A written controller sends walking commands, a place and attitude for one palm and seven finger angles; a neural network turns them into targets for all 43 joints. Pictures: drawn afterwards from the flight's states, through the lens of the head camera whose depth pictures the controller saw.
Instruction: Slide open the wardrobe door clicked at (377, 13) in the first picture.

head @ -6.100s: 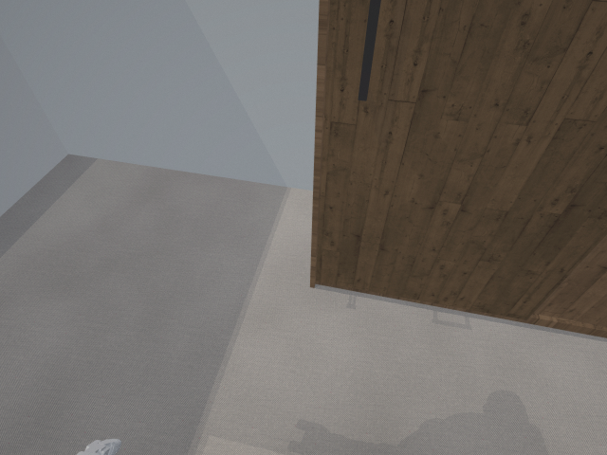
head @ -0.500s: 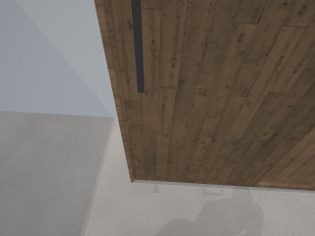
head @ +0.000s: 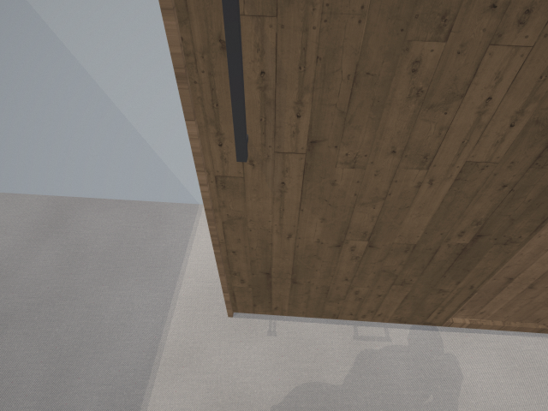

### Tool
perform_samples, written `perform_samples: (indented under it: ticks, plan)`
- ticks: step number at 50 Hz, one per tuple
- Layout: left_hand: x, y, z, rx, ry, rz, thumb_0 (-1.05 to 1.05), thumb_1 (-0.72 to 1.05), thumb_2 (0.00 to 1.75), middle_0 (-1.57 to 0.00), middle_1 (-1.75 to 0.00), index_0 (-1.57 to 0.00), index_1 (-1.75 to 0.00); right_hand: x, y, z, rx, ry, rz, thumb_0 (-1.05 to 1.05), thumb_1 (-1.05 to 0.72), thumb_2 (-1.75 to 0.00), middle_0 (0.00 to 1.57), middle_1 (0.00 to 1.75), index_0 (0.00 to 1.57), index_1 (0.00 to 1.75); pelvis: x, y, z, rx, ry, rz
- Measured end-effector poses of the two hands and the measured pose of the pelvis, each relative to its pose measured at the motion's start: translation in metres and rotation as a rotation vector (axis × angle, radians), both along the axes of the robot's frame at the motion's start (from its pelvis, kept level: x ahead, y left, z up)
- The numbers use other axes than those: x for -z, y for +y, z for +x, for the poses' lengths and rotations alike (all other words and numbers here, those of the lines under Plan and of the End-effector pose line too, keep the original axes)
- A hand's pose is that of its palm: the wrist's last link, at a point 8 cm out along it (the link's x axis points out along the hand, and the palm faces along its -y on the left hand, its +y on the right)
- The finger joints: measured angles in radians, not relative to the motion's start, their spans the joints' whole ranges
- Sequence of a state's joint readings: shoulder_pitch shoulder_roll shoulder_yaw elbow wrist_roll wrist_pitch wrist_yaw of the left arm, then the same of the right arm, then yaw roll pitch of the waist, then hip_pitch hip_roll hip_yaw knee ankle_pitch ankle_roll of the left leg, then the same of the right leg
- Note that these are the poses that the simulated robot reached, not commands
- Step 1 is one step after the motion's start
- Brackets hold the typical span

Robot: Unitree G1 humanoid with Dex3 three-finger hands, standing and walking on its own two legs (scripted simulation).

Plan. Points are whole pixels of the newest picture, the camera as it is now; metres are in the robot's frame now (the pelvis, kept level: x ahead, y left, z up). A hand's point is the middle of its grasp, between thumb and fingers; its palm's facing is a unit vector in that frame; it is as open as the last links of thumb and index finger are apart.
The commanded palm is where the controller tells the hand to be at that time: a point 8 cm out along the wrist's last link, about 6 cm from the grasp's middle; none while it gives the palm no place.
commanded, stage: look again from close up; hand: left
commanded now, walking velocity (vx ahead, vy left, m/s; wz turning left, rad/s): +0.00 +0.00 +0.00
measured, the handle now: (238, 79) +0.53 +0.10 +0.22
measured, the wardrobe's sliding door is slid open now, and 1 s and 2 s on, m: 0.00 0.00 0.00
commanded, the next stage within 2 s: shuffle to correct the standing spot in 0.02 s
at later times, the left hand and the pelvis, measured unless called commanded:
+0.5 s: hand out of the picture -0.01 +0.16 -0.19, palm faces +0.06 -0.99 -0.15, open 7.4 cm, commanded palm none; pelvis +0.04 +0.00 -0.02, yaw +0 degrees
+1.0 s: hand out of the picture +0.04 +0.20 -0.18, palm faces +0.06 -0.97 -0.24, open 7.3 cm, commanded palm none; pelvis +0.00 +0.01 -0.02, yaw +1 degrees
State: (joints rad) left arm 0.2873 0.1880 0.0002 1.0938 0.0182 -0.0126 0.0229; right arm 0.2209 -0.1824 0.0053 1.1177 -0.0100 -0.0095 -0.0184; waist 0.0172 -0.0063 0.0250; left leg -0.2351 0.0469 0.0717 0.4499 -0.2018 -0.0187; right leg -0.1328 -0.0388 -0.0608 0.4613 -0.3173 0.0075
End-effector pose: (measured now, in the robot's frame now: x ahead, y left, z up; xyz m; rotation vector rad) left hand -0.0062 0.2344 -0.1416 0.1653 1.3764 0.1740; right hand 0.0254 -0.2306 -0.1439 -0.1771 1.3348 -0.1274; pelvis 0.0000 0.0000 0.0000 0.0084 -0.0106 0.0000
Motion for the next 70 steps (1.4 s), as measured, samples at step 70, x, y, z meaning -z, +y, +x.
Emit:
perform_samples:
  ticks: [70]
  plan:
    - [-0.003,0.037,-0.033,-0.003,-0.011,0.033,0.01,0.91,0.90,-0.20,-0.30,-0.20,-0.30,0.001,0.014,-0.037,-0.020,0.012,-0.013,0.00,-0.92,-0.90,0.20,0.30,0.20,0.30,0.005,0.025,-0.027,-0.029,0.010,-0.009]
